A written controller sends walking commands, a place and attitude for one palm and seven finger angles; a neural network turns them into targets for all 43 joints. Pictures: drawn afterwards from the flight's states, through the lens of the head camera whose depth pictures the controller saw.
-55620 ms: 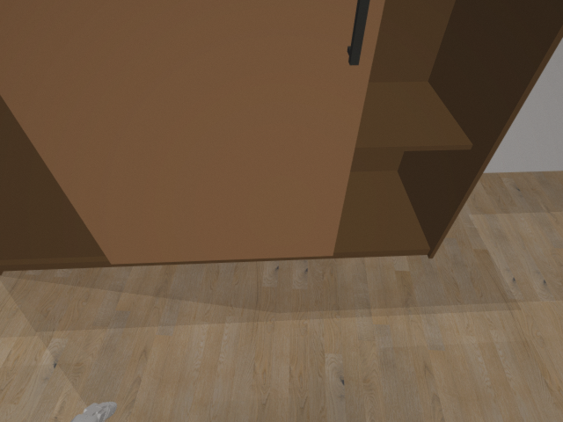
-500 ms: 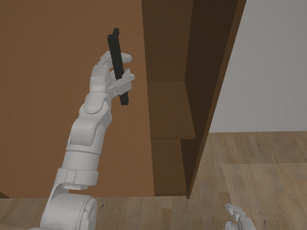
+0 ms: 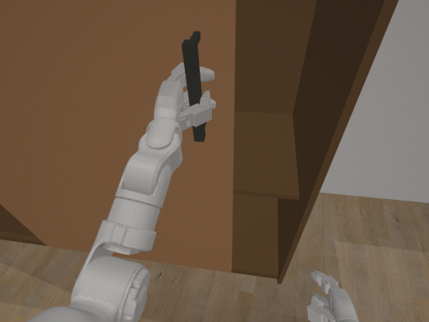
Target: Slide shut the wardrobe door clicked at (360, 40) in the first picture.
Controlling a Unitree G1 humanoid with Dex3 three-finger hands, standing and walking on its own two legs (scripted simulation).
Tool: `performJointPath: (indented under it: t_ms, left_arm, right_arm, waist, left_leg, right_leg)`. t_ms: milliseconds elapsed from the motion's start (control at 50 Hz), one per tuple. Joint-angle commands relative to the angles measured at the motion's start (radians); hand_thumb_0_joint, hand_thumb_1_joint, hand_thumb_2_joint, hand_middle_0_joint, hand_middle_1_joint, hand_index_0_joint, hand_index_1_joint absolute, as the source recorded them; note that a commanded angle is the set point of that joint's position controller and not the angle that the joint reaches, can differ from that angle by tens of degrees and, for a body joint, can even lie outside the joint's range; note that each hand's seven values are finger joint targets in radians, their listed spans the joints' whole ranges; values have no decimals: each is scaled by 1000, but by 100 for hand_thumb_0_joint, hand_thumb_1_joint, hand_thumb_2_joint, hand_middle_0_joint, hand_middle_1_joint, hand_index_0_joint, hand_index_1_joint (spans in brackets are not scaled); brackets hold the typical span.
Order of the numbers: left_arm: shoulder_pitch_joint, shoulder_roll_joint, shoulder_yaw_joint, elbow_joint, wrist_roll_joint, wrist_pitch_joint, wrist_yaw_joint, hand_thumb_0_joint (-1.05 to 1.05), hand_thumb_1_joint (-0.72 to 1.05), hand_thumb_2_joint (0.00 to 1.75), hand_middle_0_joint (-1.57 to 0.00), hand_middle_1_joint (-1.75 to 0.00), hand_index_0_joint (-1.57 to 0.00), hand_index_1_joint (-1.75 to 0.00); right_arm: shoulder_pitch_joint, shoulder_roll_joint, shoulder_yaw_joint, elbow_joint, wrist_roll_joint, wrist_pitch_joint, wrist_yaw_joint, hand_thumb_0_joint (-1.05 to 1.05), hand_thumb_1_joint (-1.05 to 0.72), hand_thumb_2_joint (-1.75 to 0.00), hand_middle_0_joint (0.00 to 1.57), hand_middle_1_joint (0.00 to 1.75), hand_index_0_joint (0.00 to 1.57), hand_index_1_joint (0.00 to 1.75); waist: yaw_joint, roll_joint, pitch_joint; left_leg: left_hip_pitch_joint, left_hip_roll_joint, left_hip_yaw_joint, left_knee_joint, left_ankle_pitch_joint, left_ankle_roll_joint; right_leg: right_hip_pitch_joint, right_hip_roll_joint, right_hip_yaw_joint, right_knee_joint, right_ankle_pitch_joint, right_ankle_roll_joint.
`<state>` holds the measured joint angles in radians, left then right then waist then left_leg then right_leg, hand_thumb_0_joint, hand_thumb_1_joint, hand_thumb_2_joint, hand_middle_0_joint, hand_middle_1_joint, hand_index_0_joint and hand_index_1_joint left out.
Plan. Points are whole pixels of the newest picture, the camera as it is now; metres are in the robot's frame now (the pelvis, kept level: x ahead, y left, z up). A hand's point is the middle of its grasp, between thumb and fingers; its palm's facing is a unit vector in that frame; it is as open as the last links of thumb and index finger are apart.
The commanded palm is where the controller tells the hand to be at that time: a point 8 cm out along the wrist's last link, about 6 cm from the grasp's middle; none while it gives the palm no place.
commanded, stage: tug the door sideways, standing still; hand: left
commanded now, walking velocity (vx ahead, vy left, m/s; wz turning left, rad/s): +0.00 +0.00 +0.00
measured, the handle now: (197, 91) +0.46 +0.07 +0.23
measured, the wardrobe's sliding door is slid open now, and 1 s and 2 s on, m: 0.21 0.21 0.10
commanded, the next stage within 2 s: step sideways, sliding the door along in 0.36 s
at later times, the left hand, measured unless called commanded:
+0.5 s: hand (206, 110) +0.40 +0.05 +0.22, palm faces -0.03 -1.00 -0.07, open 5.9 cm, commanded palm +0.38 +0.08 +0.23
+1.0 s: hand (209, 110) +0.41 +0.04 +0.22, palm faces +0.02 -1.00 -0.03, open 5.9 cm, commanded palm +0.39 +0.03 +0.22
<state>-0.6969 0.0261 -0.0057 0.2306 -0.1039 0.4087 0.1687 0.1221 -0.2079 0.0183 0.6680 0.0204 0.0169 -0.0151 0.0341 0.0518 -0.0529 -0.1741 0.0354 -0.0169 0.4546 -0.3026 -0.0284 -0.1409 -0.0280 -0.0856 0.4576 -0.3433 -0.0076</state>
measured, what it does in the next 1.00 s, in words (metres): shifts its weight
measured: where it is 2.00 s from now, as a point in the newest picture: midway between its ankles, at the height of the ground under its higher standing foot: outside the picture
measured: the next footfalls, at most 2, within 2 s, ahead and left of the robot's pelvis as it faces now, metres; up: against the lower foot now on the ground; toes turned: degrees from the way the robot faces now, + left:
right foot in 1.36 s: +0.14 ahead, -0.32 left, +0.00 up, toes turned -2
left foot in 1.52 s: +0.10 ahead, -0.07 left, +0.00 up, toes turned +11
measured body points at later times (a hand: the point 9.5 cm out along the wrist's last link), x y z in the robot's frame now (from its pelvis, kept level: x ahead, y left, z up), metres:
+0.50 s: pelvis -0.04 +0.02 +0.00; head -0.03 +0.01 +0.45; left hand +0.40 +0.10 +0.23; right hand +0.08 -0.21 -0.12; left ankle -0.05 +0.15 -0.74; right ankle -0.07 -0.11 -0.74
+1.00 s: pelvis -0.04 -0.04 -0.01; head +0.06 -0.03 +0.43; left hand +0.40 +0.10 +0.22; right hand +0.13 -0.26 -0.14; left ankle -0.03 +0.09 -0.74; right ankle -0.03 -0.10 -0.74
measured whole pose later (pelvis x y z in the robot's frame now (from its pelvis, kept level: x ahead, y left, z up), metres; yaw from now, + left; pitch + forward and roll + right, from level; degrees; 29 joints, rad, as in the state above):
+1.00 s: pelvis -0.04 -0.04 -0.01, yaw +2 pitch -1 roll +1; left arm -0.91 0.11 -0.04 0.38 -0.09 -0.09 0.15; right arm 0.11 -0.21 -0.02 0.70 0.03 -0.04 -0.06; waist 0.06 -0.01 0.25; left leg -0.28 0.03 0.07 0.61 -0.23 0.00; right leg -0.29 0.00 -0.15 0.64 -0.32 -0.09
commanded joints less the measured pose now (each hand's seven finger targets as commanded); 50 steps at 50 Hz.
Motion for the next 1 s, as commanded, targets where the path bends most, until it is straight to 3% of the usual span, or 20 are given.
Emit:
performJointPath:
  t_ms: [0, 140, 440, 460, 480, 520, 580, 620, 640, 700, 760, 780, 800, 820, 840, 860, 900, 940, 960, 980]
  left_arm:
    - [-581, -83, -141, -194, -18, -122, -64, 0, 90, 90, -45, -140, -45, -140]
    - [-717, -155, -215, -138, -17, -173, -71, 0, 90, 90, -45, -140, -45, -140]
    - [-903, -144, -160, 89, -37, -265, -31, 0, 90, 90, -45, -140, -45, -140]
    - [-931, 350, 77, -27, 36, -416, -29, 0, 90, 90, -45, -140, -45, -140]
    - [-868, 279, 31, 50, 44, -466, -47, 0, 90, 90, -45, -140, -45, -140]
    - [-772, 139, -47, 79, 30, -504, -68, 0, 90, 90, -45, -140, -45, -140]
    - [-804, 115, -84, 33, 13, -545, -87, 0, 90, 90, -45, -140, -45, -140]
    - [-839, 136, -79, -8, 10, -550, -87, 0, 90, 90, -45, -140, -45, -140]
    - [-838, 153, -68, -13, 10, -552, -85, 0, 90, 90, -45, -140, -45, -140]
    - [-850, 155, -71, -82, 8, -569, -85, 0, 90, 90, -45, -140, -45, -140]
    - [-854, 132, -106, -103, 15, -574, -95, 0, 90, 90, -45, -140, -45, -140]
    - [-845, 129, -104, -116, 24, -570, -97, 0, 90, 90, -45, -140, -45, -140]
    - [-851, 136, -102, -129, 36, -568, -94, 0, 90, 90, -45, -140, -45, -140]
    - [-859, 132, -110, -102, 46, -571, -100, 0, 90, 90, -45, -140, -45, -140]
    - [-841, 128, -106, -95, 43, -574, -107, 0, 90, 90, -45, -140, -45, -140]
    - [-823, 76, -149, -89, 33, -578, -107, 0, 90, 90, -45, -140, -45, -140]
    - [-882, -8, -224, -202, 56, -613, -116, 0, 90, 90, -45, -140, -45, -140]
    - [-889, -44, -272, -215, 62, -643, -112, 0, 90, 90, -45, -140, -45, -140]
    - [-877, -47, -289, -235, 54, -652, -112, 0, 90, 90, -45, -140, -45, -140]
    - [-855, -80, -313, -239, 35, -648, -123, 0, 90, 90, -45, -140, -45, -140]
  right_arm:
    - [-68, -82, -32, -122, 0, -49, -7, 0, -90, -90, 20, 30, 20, 30]
    - [-56, -73, -35, -104, 6, -77, 2, 0, -90, -90, 20, 30, 20, 30]
    - [30, -91, -40, -26, 9, -151, -2, 0, -90, -90, 20, 30, 20, 30]
    - [57, -131, -39, -72, -4, -143, -22, 0, -90, -90, 20, 30, 20, 30]
    - [5, -121, -43, -41, -9, -135, -34, 0, -90, -90, 20, 30, 20, 30]
    - [2, -105, -40, -63, -3, -126, -46, 0, -90, -90, 20, 30, 20, 30]
    - [-15, -115, -47, -91, 5, -121, -66, 0, -90, -90, 20, 30, 20, 30]
    - [-15, -106, -46, -91, 0, -115, -64, 0, -90, -90, 20, 30, 20, 30]
    - [-21, -107, -48, -88, -1, -111, -62, 0, -90, -90, 20, 30, 20, 30]
    - [-24, -106, -46, -94, 3, -105, -51, 0, -90, -90, 20, 30, 20, 30]
    - [-33, -107, -49, -112, 20, -104, -48, 0, -90, -90, 20, 30, 20, 30]
    - [-48, -101, -49, -121, 26, -102, -48, 0, -90, -90, 20, 30, 20, 30]
    - [-71, -83, -50, -129, 25, -100, -51, 0, -90, -90, 20, 30, 20, 30]
    - [-99, -71, -58, -116, 18, -112, -54, 0, -90, -90, 20, 30, 20, 30]
    - [-86, -86, -74, -95, 25, -115, -56, 0, -90, -90, 20, 30, 20, 30]
    - [-85, -83, -79, -77, 25, -111, -57, 0, -90, -90, 20, 30, 20, 30]
    - [-80, -38, -52, -94, 11, -119, -50, 0, -90, -90, 20, 30, 20, 30]
    - [-68, -40, -56, -90, 9, -107, -45, 0, -90, -90, 20, 30, 20, 30]
    - [-65, -86, -76, -99, 9, -101, -40, 0, -90, -90, 20, 30, 20, 30]
    - [-61, -115, -100, -119, 14, -91, -21, 0, -90, -90, 20, 30, 20, 30]
  waist:
    - [-90, -111, -340]
    - [-106, -54, -379]
    - [-125, -68, -360]
    - [-81, -61, -292]
    - [-84, -133, -265]
    - [-88, -86, -246]
    - [-102, 106, -230]
    - [-97, 108, -208]
    - [-91, 83, -202]
    - [-87, 90, -239]
    - [-85, 35, -284]
    - [-82, -65, -303]
    - [-78, -229, -301]
    - [-53, -323, -235]
    - [-41, -340, -201]
    - [-38, -270, -190]
    - [-75, -196, -214]
    - [-120, -131, -270]
    - [-132, -6, -289]
    - [-112, 200, -339]
  left_leg:
    - [210, -44, 32, 66, 653, 69]
    - [230, -40, 9, 62, 549, 59]
    - [185, -32, -5, 39, 389, 44]
    - [64, 9, 23, 30, 262, 76]
    - [23, 18, 20, 21, 172, 80]
    - [62, 56, 1, 9, 104, 91]
    - [169, 227, -246, -74, 31, 172]
    - [276, 322, -372, -92, 186, 238]
    - [287, 340, -361, -70, 272, 248]
    - [332, 313, -211, 62, 557, 215]
    - [119, 192, -25, 182, 437, 123]
    - [5, 117, 59, 281, 327, 95]
    - [-137, 17, 100, 391, 122, 62]
    - [-248, -57, 68, 501, -193, 38]
    - [-293, -27, 12, 611, -233, 37]
    - [-303, 2, -14, 611, -232, 41]
    - [-176, 3, 49, 308, -148, 42]
    - [101, 15, 97, -31, 257, 27]
    - [357, 139, -16, -101, 529, 59]
    - [611, 384, -350, 3, 905, 181]
  right_leg:
    - [37, 41, 12, 30, 764, -7]
    - [-25, 45, 11, 29, 627, -12]
    - [-110, 60, 10, 6, 453, -13]
    - [-64, -15, 66, -15, 349, 16]
    - [-52, -16, 62, -17, 281, 18]
    - [-91, -6, 43, 30, 199, 8]
    - [-283, 57, 18, 294, 7, 2]
    - [-425, 33, 80, 438, -161, -13]
    - [-432, 11, 103, 436, -174, -18]
    - [-331, 5, 94, 249, -113, -34]
    - [31, 21, 46, 6, 161, -42]
    - [150, -33, 111, -49, 278, -64]
    - [227, -156, 276, -96, 365, -118]
    - [214, -228, 375, -121, 401, -190]
    - [225, -266, 440, -114, 469, -228]
    - [240, -271, 405, -72, 596, -250]
    - [232, -189, 214, 59, 867, -189]
    - [94, -128, 64, 249, 772, -122]
    - [-146, -72, 16, 416, 538, -69]
    - [-490, 5, 67, 596, -20, -32]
